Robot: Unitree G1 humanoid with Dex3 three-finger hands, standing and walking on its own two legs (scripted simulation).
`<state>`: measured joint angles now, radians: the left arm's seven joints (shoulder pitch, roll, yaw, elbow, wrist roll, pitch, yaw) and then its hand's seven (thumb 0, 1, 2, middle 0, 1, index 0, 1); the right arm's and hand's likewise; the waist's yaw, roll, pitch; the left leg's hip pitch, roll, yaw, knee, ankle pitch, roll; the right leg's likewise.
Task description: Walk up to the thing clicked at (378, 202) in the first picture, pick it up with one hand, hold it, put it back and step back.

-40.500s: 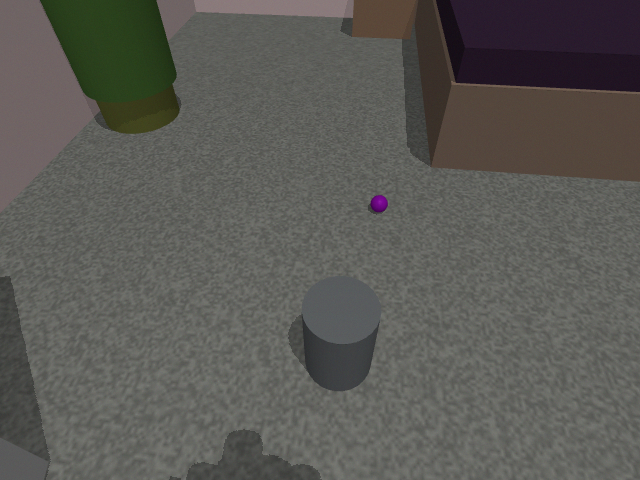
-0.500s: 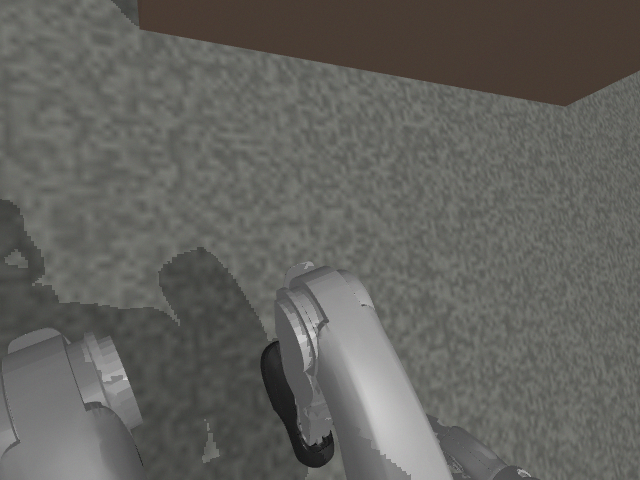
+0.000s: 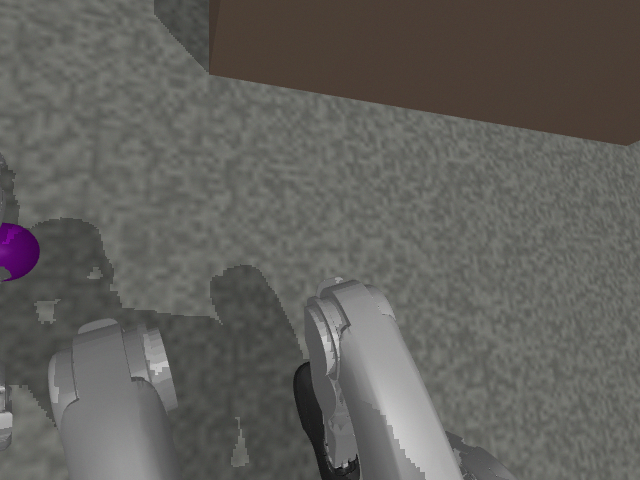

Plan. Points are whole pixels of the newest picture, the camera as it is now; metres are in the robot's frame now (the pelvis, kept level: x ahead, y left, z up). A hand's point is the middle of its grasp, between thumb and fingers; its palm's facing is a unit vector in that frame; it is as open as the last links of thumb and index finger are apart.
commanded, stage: withdraw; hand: left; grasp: from above
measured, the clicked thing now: (3, 252) +0.42 +0.34 -0.27
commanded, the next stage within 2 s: home in 0.58 s
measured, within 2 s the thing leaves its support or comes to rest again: neither
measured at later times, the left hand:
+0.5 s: hand out of the picture +0.39 +0.34 -0.10, palm faces -0.50 -0.12 -0.86, open 14.0 cm
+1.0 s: hand out of the picture +0.40 +0.33 -0.08, palm faces -0.29 -0.23 -0.93, open 12.2 cm
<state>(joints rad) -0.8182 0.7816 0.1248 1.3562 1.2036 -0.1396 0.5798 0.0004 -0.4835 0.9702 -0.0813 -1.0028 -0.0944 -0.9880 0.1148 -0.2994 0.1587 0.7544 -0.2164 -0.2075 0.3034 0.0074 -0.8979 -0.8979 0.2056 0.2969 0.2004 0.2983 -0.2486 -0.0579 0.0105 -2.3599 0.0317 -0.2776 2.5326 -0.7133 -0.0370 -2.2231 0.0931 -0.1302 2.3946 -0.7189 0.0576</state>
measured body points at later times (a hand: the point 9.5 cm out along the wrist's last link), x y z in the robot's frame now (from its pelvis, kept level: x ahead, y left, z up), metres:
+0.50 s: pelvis -0.02 -0.01 +0.05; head +0.19 +0.08 +0.44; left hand +0.41 +0.35 -0.05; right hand +0.09 -0.28 -0.05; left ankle +0.06 +0.14 -0.27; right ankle +0.10 -0.13 -0.27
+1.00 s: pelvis -0.01 -0.01 +0.05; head +0.20 +0.07 +0.45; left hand +0.41 +0.34 -0.03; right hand +0.10 -0.25 -0.08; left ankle +0.06 +0.14 -0.27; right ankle +0.10 -0.13 -0.27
